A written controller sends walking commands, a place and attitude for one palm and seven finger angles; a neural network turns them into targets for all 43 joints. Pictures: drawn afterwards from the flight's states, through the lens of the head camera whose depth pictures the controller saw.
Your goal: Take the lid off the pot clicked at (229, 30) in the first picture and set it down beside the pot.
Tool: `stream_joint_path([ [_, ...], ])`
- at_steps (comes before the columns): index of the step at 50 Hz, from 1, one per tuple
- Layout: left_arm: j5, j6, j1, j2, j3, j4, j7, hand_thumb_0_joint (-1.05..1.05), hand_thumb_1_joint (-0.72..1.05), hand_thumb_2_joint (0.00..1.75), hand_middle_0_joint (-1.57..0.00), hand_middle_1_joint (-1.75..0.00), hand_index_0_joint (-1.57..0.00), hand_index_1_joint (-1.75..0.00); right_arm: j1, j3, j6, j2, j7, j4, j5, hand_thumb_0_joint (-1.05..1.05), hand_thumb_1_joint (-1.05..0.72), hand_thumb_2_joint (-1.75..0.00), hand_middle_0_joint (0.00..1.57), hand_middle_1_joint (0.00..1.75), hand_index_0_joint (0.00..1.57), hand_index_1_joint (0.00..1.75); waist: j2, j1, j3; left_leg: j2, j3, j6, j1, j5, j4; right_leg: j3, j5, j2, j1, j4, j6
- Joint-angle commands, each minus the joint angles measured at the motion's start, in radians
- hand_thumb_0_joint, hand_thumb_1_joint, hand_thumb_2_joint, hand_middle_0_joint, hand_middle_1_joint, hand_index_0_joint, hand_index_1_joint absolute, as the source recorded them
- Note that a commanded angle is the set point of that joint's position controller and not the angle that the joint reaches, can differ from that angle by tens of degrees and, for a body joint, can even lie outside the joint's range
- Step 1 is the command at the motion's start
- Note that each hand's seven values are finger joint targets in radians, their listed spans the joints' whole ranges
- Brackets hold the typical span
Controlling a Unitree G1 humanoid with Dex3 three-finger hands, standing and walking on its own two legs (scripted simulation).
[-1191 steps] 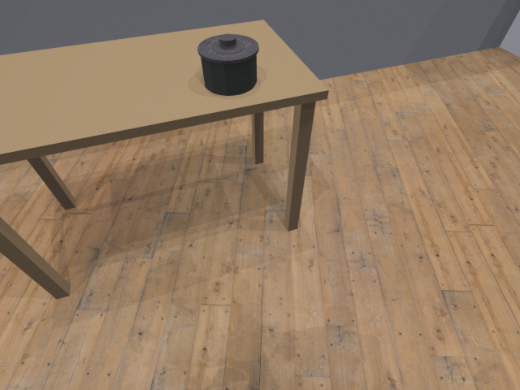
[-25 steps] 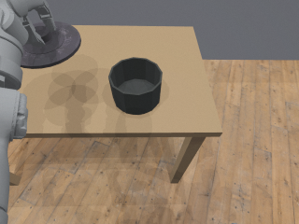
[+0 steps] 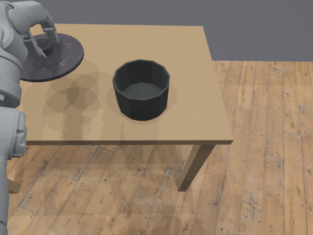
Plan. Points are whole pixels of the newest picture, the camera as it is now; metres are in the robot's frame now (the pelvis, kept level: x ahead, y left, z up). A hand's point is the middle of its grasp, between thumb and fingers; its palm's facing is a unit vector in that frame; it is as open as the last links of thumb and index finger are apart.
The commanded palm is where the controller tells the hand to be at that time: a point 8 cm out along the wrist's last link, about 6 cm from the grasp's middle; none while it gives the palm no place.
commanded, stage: lower the lid onto the table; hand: left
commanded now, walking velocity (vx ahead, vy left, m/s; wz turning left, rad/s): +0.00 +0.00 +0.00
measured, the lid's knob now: (42, 47) +0.52 +0.25 +0.18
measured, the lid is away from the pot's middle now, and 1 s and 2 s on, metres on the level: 0.23 0.24 0.24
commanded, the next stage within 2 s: none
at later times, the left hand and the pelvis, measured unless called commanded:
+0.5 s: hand (33, 62) +0.48 +0.26 +0.17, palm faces -0.41 -0.11 -0.91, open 8.0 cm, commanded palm +0.50 +0.25 +0.24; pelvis -0.01 +0.00 +0.00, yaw +0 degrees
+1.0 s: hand (42, 69) +0.49 +0.26 +0.14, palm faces -0.43 -0.10 -0.90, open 8.0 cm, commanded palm +0.51 +0.25 +0.21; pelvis -0.01 +0.01 -0.01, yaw -1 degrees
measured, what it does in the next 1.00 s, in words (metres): stands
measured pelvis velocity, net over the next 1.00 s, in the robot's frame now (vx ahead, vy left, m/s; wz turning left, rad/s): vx -0.01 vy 0.01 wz -0.03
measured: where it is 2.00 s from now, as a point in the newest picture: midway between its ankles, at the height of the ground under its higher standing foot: outside the picture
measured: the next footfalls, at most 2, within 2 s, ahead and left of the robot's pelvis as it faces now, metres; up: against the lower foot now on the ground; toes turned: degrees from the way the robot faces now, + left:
none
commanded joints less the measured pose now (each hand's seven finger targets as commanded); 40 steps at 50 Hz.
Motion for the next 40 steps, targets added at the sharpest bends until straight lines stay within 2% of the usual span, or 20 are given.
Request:
stream_joint_path([
  [1, 0.015, -0.013, -0.553, 0.322, 0.134, -0.146, 0.063, 0.0, 0.65, 0.97, -0.86, -1.06, -0.79, -1.05, 0.058, -0.049, -0.011, -0.167, -0.006, -0.08, 0.006, 0.0, -0.9, -0.9, 0.2, 0.3, 0.2, 0.3, 0.042, 0.004, -0.485, 0.032, -0.083, -0.02, 0.391, 0.604, 0.052, 0.002, 0.322, 0.051, 0.028, 0.016, -0.041],
  [2, 0.013, -0.011, -0.53, 0.33, 0.137, -0.114, 0.063, 0.0, 0.65, 0.97, -0.86, -1.06, -0.79, -1.05, 0.053, -0.045, -0.007, -0.168, -0.009, -0.084, 0.01, 0.0, -0.9, -0.9, 0.2, 0.3, 0.2, 0.3, 0.006, 0.007, -0.459, 0.027, -0.069, -0.012, 0.341, 0.531, 0.041, 0.002, 0.323, 0.045, 0.051, 0.016, -0.04],
  [3, 0.005, -0.007, -0.548, 0.289, 0.095, -0.122, 0.061, 0.0, 0.65, 0.97, -0.86, -1.06, -0.79, -1.05, 0.042, -0.044, -0.002, -0.169, -0.01, -0.087, 0.016, 0.0, -0.9, -0.9, 0.2, 0.3, 0.2, 0.3, 0.001, -0.001, -0.449, 0.027, -0.061, -0.009, 0.328, 0.496, 0.034, 0.002, 0.323, 0.042, 0.047, 0.014, -0.039],
  [4, -0.007, -0.009, -0.55, 0.244, 0.06, -0.135, 0.061, 0.0, 0.65, 0.97, -0.86, -1.06, -0.79, -1.05, 0.041, -0.049, 0.002, -0.17, -0.009, -0.088, 0.019, 0.0, -0.9, -0.9, 0.2, 0.3, 0.2, 0.3, 0.029, -0.004, -0.448, 0.032, -0.062, -0.014, 0.338, 0.527, 0.037, -0.001, 0.325, 0.034, 0.03, 0.013, -0.044],
  [6, 0.008, -0.002, -0.609, 0.22, 0.042, -0.176, 0.065, 0.0, 0.65, 0.97, -0.86, -1.06, -0.79, -1.05, 0.038, -0.052, 0.005, -0.169, -0.004, -0.085, 0.012, 0.0, -0.9, -0.9, 0.2, 0.3, 0.2, 0.3, 0.059, -0.013, -0.45, 0.035, -0.073, -0.014, 0.38, 0.545, 0.047, -0.001, 0.301, 0.047, -0.009, 0.009, -0.041],
  [9, 0.006, -0.024, -0.592, 0.278, 0.085, -0.209, 0.072, 0.0, 0.65, 0.97, -0.86, -1.06, -0.79, -1.05, 0.044, -0.053, 0.001, -0.169, -0.013, -0.097, 0.01, 0.0, -0.9, -0.9, 0.2, 0.3, 0.2, 0.3, 0.065, -0.009, -0.511, 0.037, -0.071, -0.014, 0.403, 0.572, 0.057, 0.005, 0.32, 0.041, 0.019, 0.012, -0.042],
  [10, 0.013, -0.034, -0.607, 0.33, 0.125, -0.225, 0.076, 0.0, 0.65, 0.97, -0.86, -1.06, -0.79, -1.05, 0.04, -0.049, 0.002, -0.168, -0.013, -0.093, 0.008, 0.0, -0.9, -0.9, 0.2, 0.3, 0.2, 0.3, 0.061, -0.002, -0.523, 0.034, -0.076, -0.011, 0.398, 0.57, 0.056, 0.011, 0.332, 0.045, 0.04, 0.019, -0.039],
  [13, -0.005, -0.036, -0.572, 0.29, 0.091, -0.176, 0.07, 0.0, 0.65, 0.97, -0.86, -1.06, -0.79, -1.05, 0.038, -0.048, 0.006, -0.166, -0.018, -0.091, 0.015, 0.0, -0.9, -0.9, 0.2, 0.3, 0.2, 0.3, 0.03, -0.009, -0.493, 0.03, -0.062, -0.001, 0.36, 0.501, 0.047, 0.01, 0.321, 0.042, 0.044, 0.014, -0.034],
  [17, -0.007, -0.04, -0.606, 0.217, 0.034, -0.195, 0.073, 0.0, 0.65, 0.97, -0.86, -1.06, -0.79, -1.05, 0.044, -0.052, 0.004, -0.167, -0.016, -0.076, 0.014, 0.0, -0.9, -0.9, 0.2, 0.3, 0.2, 0.3, 0.098, -0.022, -0.464, 0.038, -0.076, -0.01, 0.408, 0.522, 0.053, -0.001, 0.267, 0.05, -0.035, 0.008, -0.04],
  [18, -0.005, -0.043, -0.569, 0.259, 0.075, -0.174, 0.075, 0.0, 0.65, 0.97, -0.86, -1.06, -0.79, -1.05, 0.054, -0.053, 0.002, -0.17, -0.018, -0.074, 0.013, 0.0, -0.9, -0.9, 0.2, 0.3, 0.2, 0.3, 0.082, -0.016, -0.462, 0.038, -0.073, -0.009, 0.398, 0.509, 0.056, 0.001, 0.268, 0.051, -0.024, 0.007, -0.04],
  [19, -0.011, -0.055, -0.564, 0.252, 0.059, -0.187, 0.073, 0.0, 0.65, 0.97, -0.86, -1.06, -0.79, -1.05, 0.055, -0.051, 0.002, -0.172, -0.021, -0.078, 0.013, 0.0, -0.9, -0.9, 0.2, 0.3, 0.2, 0.3, 0.108, -0.016, -0.466, 0.041, -0.072, -0.015, 0.396, 0.525, 0.055, -0.001, 0.271, 0.044, -0.028, 0.009, -0.045],
  [21, -0.008, -0.06, -0.579, 0.274, 0.081, -0.202, 0.078, 0.0, 0.65, 0.97, -0.86, -1.06, -0.79, -1.05, 0.052, -0.053, 0.004, -0.171, -0.019, -0.075, 0.012, 0.0, -0.9, -0.9, 0.2, 0.3, 0.2, 0.3, 0.1, -0.017, -0.489, 0.037, -0.075, -0.012, 0.4, 0.502, 0.056, 0.004, 0.265, 0.049, -0.017, 0.013, -0.041],
  [24, -0.026, -0.074, -0.576, 0.217, 0.041, -0.223, 0.074, 0.0, 0.65, 0.97, -0.86, -1.06, -0.79, -1.05, 0.062, -0.057, 0.002, -0.171, -0.022, -0.071, 0.012, 0.0, -0.9, -0.9, 0.2, 0.3, 0.2, 0.3, 0.117, -0.018, -0.491, 0.044, -0.077, -0.018, 0.421, 0.546, 0.059, -0.005, 0.266, 0.047, -0.041, 0.013, -0.045],
  [27, -0.017, -0.078, -0.589, 0.247, 0.075, -0.231, 0.08, 0.0, 0.65, 0.97, -0.86, -1.06, -0.79, -1.05, 0.067, -0.06, 0.0, -0.172, -0.018, -0.065, 0.008, 0.0, -0.9, -0.9, 0.2, 0.3, 0.2, 0.3, 0.122, -0.015, -0.497, 0.044, -0.095, -0.025, 0.446, 0.563, 0.064, -0.006, 0.245, 0.058, -0.057, 0.017, -0.045],
  [29, -0.025, -0.09, -0.521, 0.245, 0.076, -0.171, 0.078, 0.0, 0.65, 0.97, -0.86, -1.06, -0.79, -1.05, 0.081, -0.059, 0.0, -0.176, -0.022, -0.067, 0.008, 0.0, -0.9, -0.9, 0.2, 0.3, 0.2, 0.3, 0.1, -0.016, -0.482, 0.043, -0.087, -0.026, 0.409, 0.542, 0.065, -0.008, 0.247, 0.052, -0.058, 0.018, -0.048],
  [30, -0.021, -0.089, -0.524, 0.272, 0.101, -0.157, 0.081, 0.0, 0.65, 0.97, -0.86, -1.06, -0.79, -1.05, 0.078, -0.058, 0.004, -0.178, -0.02, -0.059, 0.009, 0.0, -0.9, -0.9, 0.2, 0.3, 0.2, 0.3, 0.062, -0.015, -0.463, 0.041, -0.088, -0.019, 0.385, 0.504, 0.064, -0.007, 0.245, 0.056, -0.048, 0.02, -0.043],
  [31, -0.022, -0.085, -0.539, 0.256, 0.081, -0.154, 0.083, 0.0, 0.65, 0.97, -0.86, -1.06, -0.79, -1.05, 0.076, -0.058, 0.009, -0.18, -0.02, -0.058, 0.013, 0.0, -0.9, -0.9, 0.2, 0.3, 0.2, 0.3, 0.057, -0.022, -0.462, 0.039, -0.082, -0.017, 0.375, 0.481, 0.058, -0.006, 0.242, 0.055, -0.049, 0.02, -0.042],
  [34, -0.016, -0.097, -0.565, 0.24, 0.063, -0.186, 0.094, 0.0, 0.65, 0.97, -0.86, -1.06, -0.79, -1.05, 0.084, -0.059, 0.005, -0.178, -0.022, -0.063, 0.01, 0.0, -0.9, -0.9, 0.2, 0.3, 0.2, 0.3, 0.102, -0.017, -0.48, 0.047, -0.087, -0.028, 0.396, 0.519, 0.058, -0.009, 0.235, 0.051, -0.071, 0.024, -0.05],
  [37, 0.004, -0.104, -0.545, 0.303, 0.123, -0.177, 0.115, 0.0, 0.65, 0.97, -0.86, -1.06, -0.79, -1.05, 0.091, -0.059, 0.002, -0.175, -0.021, -0.064, 0.005, 0.0, -0.9, -0.9, 0.2, 0.3, 0.2, 0.3, 0.111, -0.01, -0.509, 0.048, -0.093, -0.032, 0.417, 0.56, 0.071, -0.002, 0.244, 0.06, -0.063, 0.031, -0.048],
  [40, -0.005, -0.104, -0.509, 0.272, 0.107, -0.113, 0.118, 0.0, 0.65, 0.97, -0.86, -1.06, -0.79, -1.05, 0.1, -0.058, 0.005, -0.179, -0.023, -0.056, 0.007, 0.0, -0.9, -0.9, 0.2, 0.3, 0.2, 0.3, 0.076, -0.019, -0.473, 0.05, -0.084, -0.028, 0.376, 0.516, 0.069, -0.006, 0.237, 0.058, -0.078, 0.034, -0.044],
])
